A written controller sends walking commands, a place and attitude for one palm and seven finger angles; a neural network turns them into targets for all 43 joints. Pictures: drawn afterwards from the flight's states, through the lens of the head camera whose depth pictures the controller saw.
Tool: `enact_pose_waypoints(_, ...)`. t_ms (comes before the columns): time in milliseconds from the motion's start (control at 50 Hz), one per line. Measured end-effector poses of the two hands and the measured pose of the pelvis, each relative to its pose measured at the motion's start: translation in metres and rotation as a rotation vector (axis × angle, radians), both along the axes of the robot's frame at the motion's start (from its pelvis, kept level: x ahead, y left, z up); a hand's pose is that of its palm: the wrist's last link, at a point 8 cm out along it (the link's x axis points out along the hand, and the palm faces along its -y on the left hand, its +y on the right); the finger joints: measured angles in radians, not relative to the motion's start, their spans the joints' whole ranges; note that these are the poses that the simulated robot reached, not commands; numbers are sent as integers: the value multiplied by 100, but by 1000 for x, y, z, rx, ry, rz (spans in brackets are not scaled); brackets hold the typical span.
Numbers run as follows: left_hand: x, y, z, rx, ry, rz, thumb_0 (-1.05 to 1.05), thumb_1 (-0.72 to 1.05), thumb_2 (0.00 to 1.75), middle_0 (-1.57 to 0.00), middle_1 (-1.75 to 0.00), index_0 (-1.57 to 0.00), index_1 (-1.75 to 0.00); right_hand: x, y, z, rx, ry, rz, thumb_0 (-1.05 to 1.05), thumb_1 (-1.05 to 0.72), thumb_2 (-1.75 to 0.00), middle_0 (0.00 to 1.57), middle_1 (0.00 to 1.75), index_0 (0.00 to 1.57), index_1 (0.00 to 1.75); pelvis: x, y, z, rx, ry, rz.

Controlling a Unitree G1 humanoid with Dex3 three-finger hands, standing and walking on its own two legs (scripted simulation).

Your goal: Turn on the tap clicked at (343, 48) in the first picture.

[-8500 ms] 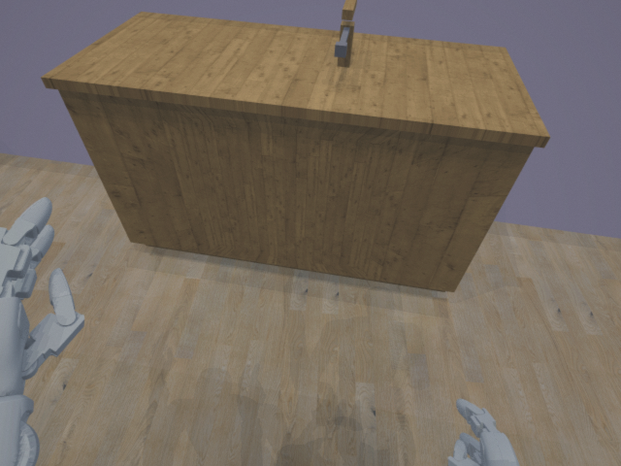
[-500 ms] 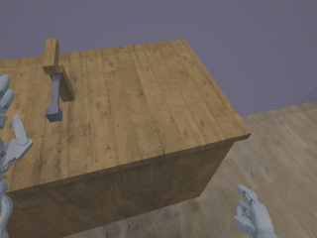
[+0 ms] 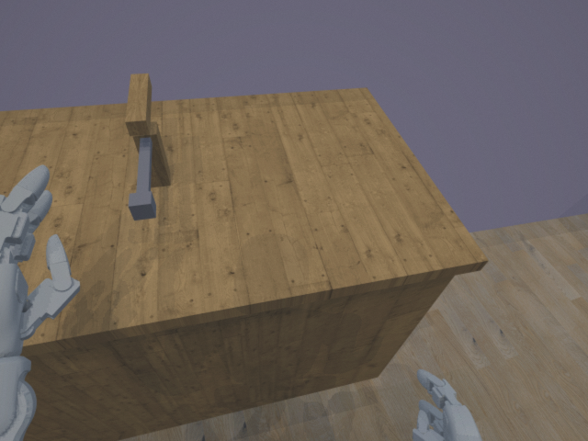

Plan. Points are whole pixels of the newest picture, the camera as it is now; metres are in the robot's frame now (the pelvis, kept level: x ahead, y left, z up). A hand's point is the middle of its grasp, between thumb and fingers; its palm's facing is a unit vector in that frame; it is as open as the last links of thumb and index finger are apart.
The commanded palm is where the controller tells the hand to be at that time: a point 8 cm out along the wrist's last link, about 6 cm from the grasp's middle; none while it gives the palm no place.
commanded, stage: come to a stop and stand still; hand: left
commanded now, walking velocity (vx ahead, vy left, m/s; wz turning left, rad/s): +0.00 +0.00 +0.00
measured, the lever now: (142, 205) +0.37 +0.25 +0.11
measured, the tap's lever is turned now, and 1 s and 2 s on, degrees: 0 0 0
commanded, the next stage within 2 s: look again from close up in 0.58 s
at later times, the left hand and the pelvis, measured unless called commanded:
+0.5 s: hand (88, 258) +0.25 +0.25 +0.16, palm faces +0.38 -0.85 -0.36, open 7.4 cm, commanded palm +0.19 +0.28 +0.17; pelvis +0.03 +0.00 +0.00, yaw +0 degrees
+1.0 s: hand (95, 261) +0.25 +0.24 +0.16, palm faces +0.38 -0.85 -0.37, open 7.4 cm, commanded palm +0.19 +0.28 +0.17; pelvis +0.03 -0.01 +0.00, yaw +1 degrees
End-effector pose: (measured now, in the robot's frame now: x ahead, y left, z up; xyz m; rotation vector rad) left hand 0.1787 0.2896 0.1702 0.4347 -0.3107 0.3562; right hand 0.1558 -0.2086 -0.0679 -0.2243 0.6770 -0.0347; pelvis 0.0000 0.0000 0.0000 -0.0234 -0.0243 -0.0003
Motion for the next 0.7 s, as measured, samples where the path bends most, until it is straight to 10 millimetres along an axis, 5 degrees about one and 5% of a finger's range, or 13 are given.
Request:
enact_pose_waypoints(320, 26, 2, 3, -3, 17, -10, 1, 89, 90, -21, -30, -21, -30, 54, -4, 13, -31, -31, 2, 1, -90, -90, 20, 30, 21, 30, 26, 2, 2, 1, 16, 5)
enact_pose_waypoints(700, 31, -5, 4, -7, 53, 4, 1, 89, 90, -21, -30, -21, -30, 53, -12, 4, -21, 21, -30, 1, -90, -90, 20, 30, 21, 30, 35, -4, 3, 2, 22, 11)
